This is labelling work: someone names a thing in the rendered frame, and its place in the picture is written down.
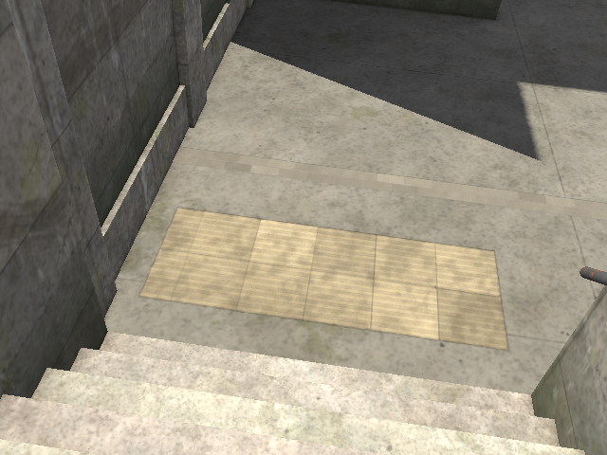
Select stairs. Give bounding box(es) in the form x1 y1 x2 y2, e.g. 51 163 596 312
0 332 585 455

